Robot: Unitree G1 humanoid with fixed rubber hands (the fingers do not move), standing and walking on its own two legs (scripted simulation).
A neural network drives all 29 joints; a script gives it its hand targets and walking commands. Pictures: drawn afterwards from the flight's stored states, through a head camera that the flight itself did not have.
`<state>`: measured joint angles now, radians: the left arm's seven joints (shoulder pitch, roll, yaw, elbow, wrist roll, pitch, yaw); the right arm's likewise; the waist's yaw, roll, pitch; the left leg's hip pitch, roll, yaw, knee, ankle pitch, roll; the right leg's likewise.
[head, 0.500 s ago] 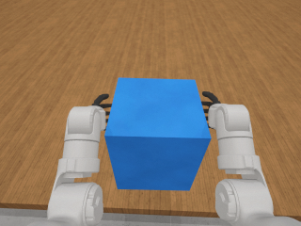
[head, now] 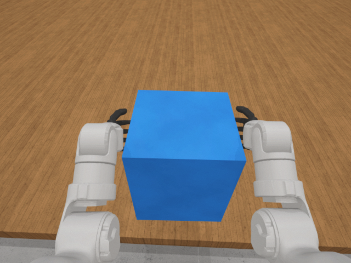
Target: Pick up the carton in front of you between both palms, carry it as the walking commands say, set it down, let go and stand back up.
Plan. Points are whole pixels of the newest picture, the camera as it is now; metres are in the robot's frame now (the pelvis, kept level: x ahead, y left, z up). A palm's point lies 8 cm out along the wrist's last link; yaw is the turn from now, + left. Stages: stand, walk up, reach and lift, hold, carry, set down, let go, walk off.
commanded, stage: carry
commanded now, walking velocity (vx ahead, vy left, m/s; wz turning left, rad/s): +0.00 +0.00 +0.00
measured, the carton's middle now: (180, 157) +0.34 +0.00 +0.06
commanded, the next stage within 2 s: none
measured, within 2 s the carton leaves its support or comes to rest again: neither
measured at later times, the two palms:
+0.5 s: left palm (111, 138) +0.34 +0.15 +0.13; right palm (248, 135) +0.34 -0.15 +0.13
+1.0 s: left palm (109, 138) +0.34 +0.16 +0.13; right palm (247, 135) +0.34 -0.14 +0.13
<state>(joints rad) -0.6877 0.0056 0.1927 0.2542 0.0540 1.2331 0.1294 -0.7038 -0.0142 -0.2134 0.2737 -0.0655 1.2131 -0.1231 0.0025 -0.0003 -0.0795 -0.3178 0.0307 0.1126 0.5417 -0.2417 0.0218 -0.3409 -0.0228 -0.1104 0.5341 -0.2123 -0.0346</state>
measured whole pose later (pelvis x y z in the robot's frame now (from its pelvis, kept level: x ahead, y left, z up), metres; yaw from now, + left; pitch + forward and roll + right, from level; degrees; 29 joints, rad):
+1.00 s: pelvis -0.01 +0.01 +0.00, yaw +0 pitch +1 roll +0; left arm -0.69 0.01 0.19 0.25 0.06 1.24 0.13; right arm -0.70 -0.01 -0.22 0.27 -0.06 1.21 -0.12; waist 0.00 0.00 -0.08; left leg -0.34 0.03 0.12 0.54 -0.23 0.03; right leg -0.35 -0.03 -0.11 0.53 -0.20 -0.02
